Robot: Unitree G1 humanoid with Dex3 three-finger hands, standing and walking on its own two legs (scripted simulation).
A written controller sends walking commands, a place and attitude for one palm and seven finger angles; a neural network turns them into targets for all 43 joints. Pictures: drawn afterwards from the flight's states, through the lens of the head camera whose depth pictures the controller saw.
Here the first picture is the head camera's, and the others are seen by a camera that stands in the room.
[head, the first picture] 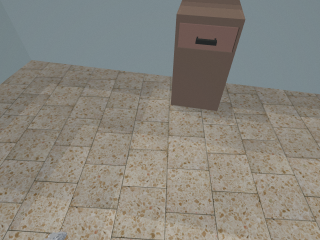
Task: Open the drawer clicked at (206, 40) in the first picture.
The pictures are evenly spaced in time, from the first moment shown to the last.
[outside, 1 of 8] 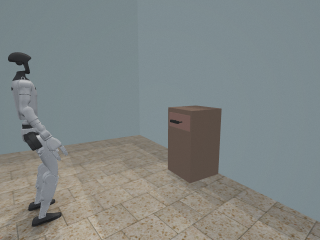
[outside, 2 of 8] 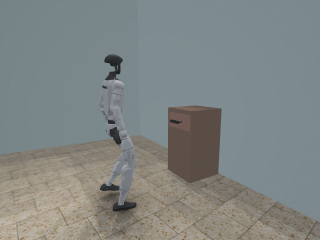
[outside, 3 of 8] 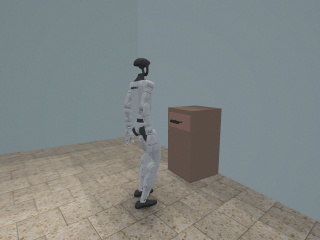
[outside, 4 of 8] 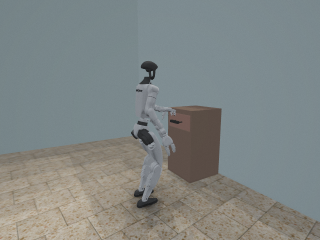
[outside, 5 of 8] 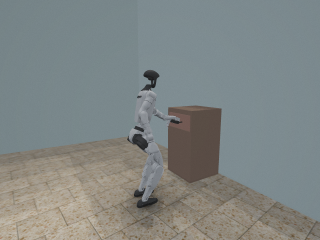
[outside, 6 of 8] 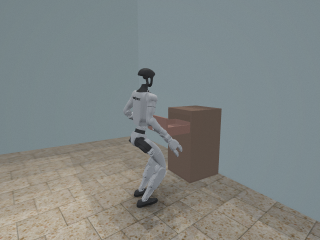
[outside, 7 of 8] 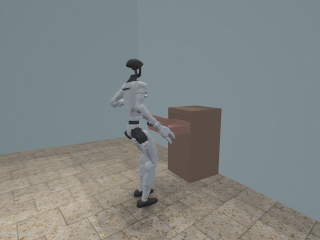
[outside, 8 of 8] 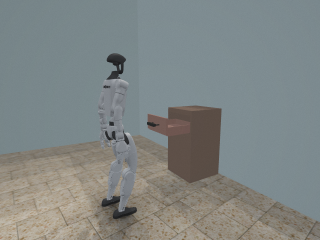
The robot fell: no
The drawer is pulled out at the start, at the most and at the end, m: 0.00 0.30 0.30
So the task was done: yes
